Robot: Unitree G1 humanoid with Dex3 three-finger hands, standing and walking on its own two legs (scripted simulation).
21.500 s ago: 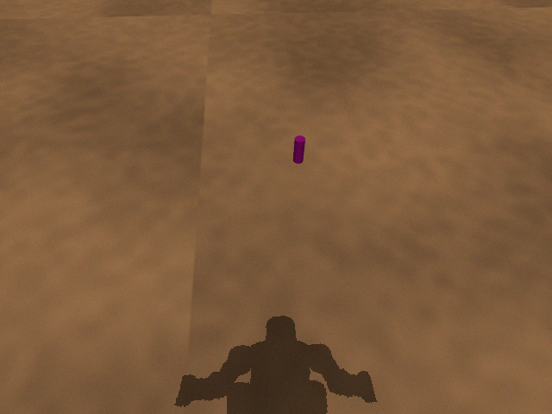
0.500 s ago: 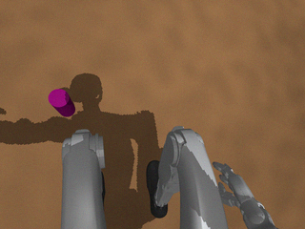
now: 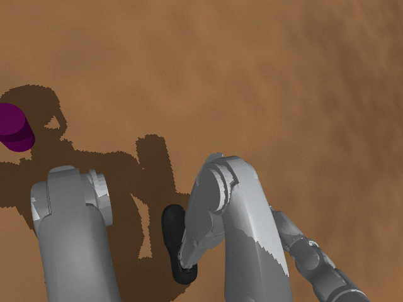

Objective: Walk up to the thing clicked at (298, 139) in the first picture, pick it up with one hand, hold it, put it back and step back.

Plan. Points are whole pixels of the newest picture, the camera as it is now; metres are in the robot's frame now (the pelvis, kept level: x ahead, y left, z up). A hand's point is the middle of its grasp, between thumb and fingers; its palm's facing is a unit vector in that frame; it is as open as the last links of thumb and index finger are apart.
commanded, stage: close in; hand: left
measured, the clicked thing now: (13, 130) +0.42 +0.28 -0.23
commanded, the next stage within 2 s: close in 0.82 s
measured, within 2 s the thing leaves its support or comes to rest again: leaves its support in 1.96 s
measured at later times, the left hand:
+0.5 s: hand out of the picture +0.38 +0.30 -0.19, palm faces +0.14 -0.99 +0.06, open 17.6 cm
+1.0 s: hand (10, 143) +0.39 +0.27 -0.20, palm faces +0.19 -0.98 +0.03, open 17.6 cm
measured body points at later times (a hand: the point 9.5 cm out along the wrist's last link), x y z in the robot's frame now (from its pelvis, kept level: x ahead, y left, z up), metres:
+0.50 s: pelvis -0.01 +0.01 -0.02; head +0.20 +0.21 +0.32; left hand +0.36 +0.35 -0.19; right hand +0.19 -0.22 -0.03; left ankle +0.08 +0.12 -0.27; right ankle +0.12 -0.11 -0.27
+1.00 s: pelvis -0.02 +0.01 -0.02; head +0.20 +0.21 +0.31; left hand +0.37 +0.33 -0.20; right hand +0.14 -0.23 -0.04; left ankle +0.08 +0.12 -0.27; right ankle +0.12 -0.11 -0.27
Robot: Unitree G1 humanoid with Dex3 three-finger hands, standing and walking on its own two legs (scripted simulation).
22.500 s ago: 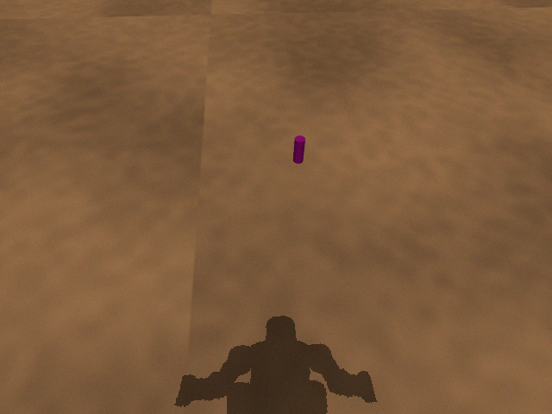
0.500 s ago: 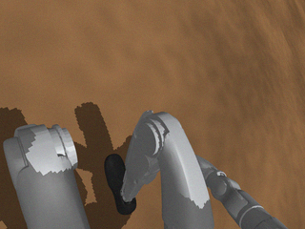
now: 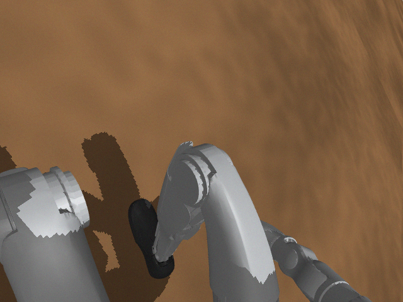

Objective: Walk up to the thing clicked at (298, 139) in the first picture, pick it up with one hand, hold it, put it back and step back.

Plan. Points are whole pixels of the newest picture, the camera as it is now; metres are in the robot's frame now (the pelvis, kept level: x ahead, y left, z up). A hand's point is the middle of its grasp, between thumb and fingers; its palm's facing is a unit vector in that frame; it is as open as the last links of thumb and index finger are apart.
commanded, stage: close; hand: left
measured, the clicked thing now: out of the picture +0.41 +0.30 -0.20
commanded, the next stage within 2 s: settle in 0.58 s
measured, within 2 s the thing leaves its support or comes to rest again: leaves its support in 0.96 s
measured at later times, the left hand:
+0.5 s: hand out of the picture +0.40 +0.29 -0.17, palm faces +0.29 -0.96 +0.04, open 10.5 cm
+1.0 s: hand out of the picture +0.41 +0.30 -0.15, palm faces +0.29 -0.96 +0.03, open 7.8 cm
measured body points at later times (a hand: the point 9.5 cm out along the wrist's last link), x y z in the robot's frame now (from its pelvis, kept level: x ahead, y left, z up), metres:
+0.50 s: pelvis +0.00 +0.00 +0.00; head +0.22 +0.21 +0.33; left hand +0.38 +0.34 -0.17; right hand +0.19 -0.23 -0.02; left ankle +0.09 +0.11 -0.25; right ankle +0.15 -0.11 -0.25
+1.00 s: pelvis +0.01 +0.00 +0.01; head +0.22 +0.20 +0.34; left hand +0.39 +0.35 -0.15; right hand +0.18 -0.24 -0.03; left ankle +0.09 +0.11 -0.25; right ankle +0.15 -0.11 -0.25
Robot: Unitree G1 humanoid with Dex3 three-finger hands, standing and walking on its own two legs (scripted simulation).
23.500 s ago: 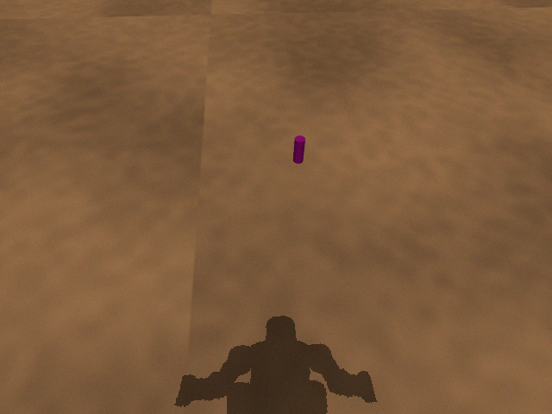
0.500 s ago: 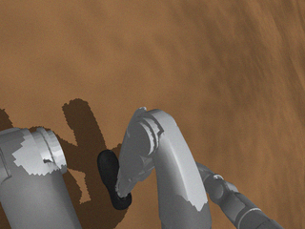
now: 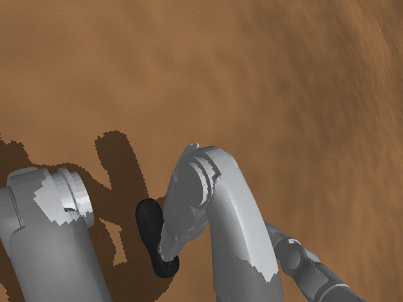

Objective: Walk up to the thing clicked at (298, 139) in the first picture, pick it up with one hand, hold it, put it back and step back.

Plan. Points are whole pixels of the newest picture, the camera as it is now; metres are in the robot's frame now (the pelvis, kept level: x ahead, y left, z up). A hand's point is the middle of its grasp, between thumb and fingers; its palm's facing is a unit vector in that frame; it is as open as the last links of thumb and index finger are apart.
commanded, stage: settle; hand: left
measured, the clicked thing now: out of the picture +0.41 +0.31 -0.20
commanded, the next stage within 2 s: lift in 1.58 s
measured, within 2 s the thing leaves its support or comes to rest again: neither
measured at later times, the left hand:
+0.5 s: hand out of the picture +0.38 +0.32 -0.05, palm faces +0.24 -0.97 -0.04, open 7.8 cm
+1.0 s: hand out of the picture +0.41 +0.32 +0.02, palm faces +0.27 -0.96 -0.03, open 7.8 cm
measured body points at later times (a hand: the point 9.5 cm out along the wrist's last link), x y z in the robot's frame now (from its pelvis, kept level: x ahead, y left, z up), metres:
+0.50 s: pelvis +0.01 -0.01 +0.03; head +0.19 +0.15 +0.41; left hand +0.36 +0.37 -0.04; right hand +0.22 -0.23 -0.04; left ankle +0.08 +0.12 -0.25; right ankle +0.14 -0.10 -0.25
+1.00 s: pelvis +0.03 -0.01 +0.05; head +0.22 +0.09 +0.45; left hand +0.39 +0.37 +0.02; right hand +0.21 -0.25 -0.06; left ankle +0.08 +0.12 -0.25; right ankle +0.14 -0.11 -0.25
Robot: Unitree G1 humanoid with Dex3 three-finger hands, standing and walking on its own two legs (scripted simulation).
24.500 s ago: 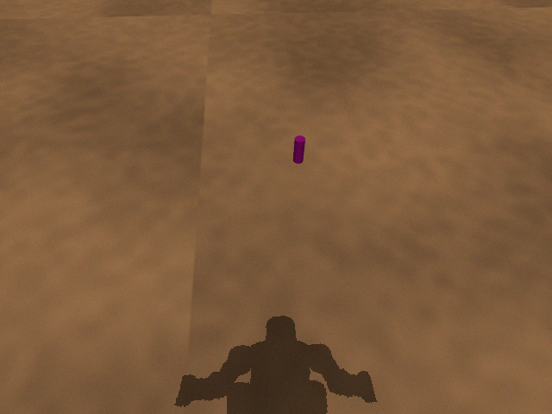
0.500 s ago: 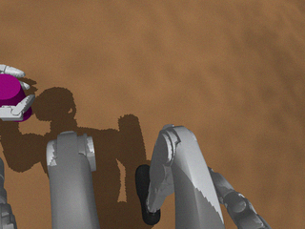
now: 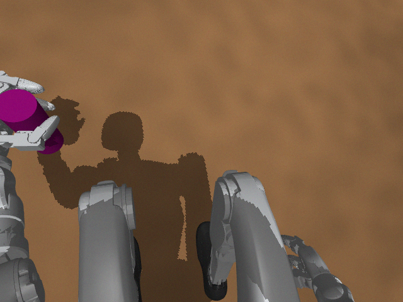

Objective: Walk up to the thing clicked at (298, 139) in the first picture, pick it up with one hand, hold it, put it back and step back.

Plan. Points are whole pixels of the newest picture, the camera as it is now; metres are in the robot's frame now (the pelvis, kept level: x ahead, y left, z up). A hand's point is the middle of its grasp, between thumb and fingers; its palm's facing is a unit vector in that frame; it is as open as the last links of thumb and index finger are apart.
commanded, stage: settle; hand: left
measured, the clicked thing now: (34, 126) +0.43 +0.28 -0.08
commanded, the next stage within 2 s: lift in 0.58 s
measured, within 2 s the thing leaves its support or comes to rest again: neither
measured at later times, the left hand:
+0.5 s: hand (21, 115) +0.42 +0.27 +0.00, palm faces +0.13 -0.99 -0.03, open 7.8 cm
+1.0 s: hand (12, 110) +0.41 +0.27 +0.03, palm faces +0.09 -0.99 -0.07, open 7.8 cm
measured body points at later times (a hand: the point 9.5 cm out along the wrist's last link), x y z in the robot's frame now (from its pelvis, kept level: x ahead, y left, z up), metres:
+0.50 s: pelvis -0.01 +0.00 +0.02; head +0.19 +0.06 +0.42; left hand +0.41 +0.32 +0.00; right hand +0.14 -0.26 -0.10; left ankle +0.08 +0.12 -0.31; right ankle +0.10 -0.11 -0.31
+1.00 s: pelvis -0.01 +0.00 +0.04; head +0.18 +0.05 +0.45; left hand +0.40 +0.32 +0.04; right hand +0.14 -0.26 -0.08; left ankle +0.08 +0.12 -0.31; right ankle +0.10 -0.11 -0.31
